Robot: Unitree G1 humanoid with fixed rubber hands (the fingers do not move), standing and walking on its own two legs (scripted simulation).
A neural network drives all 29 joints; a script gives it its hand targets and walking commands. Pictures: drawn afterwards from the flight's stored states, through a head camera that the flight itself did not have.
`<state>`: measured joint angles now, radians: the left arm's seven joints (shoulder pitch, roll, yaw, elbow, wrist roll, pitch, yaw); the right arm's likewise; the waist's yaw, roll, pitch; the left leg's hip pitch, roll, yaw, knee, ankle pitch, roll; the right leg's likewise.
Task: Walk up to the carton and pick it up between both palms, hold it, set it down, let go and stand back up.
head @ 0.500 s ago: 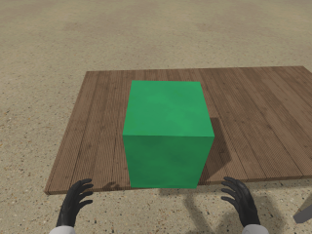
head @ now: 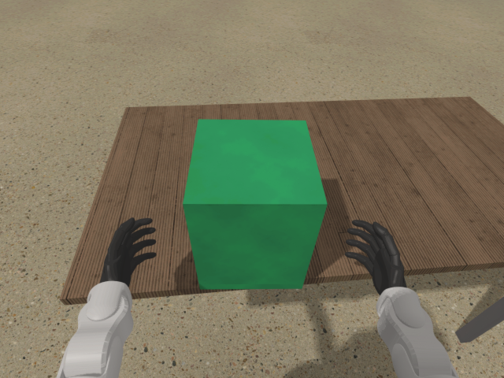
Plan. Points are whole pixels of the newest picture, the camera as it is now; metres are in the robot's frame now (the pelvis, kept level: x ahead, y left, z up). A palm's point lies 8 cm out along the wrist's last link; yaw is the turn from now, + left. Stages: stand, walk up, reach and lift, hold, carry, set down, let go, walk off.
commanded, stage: reach and lift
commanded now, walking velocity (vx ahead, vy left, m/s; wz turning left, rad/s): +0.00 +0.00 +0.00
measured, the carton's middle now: (251, 206) +0.42 +0.04 +0.03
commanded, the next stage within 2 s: none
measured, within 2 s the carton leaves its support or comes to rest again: neither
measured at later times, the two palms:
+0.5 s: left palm (116, 212) +0.32 +0.24 +0.12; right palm (381, 216) +0.35 -0.16 +0.11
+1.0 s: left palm (118, 160) +0.37 +0.24 +0.17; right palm (380, 166) +0.41 -0.16 +0.16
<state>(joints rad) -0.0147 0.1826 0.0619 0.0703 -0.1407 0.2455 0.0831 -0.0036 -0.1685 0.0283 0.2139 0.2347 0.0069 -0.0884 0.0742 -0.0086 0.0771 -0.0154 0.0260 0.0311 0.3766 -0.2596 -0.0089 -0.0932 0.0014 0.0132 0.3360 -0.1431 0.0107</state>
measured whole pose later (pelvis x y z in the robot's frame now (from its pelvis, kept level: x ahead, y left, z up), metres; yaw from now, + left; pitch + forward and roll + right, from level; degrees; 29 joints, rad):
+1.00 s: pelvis -0.01 +0.00 +0.00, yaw +1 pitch +1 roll -1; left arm -0.69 0.33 0.16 0.31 -0.21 0.63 0.06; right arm -0.71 -0.30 0.00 0.49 0.38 0.37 -0.13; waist 0.04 0.01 0.02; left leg -0.18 0.03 0.01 0.40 -0.24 -0.01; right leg -0.22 0.00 -0.01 0.31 -0.11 0.01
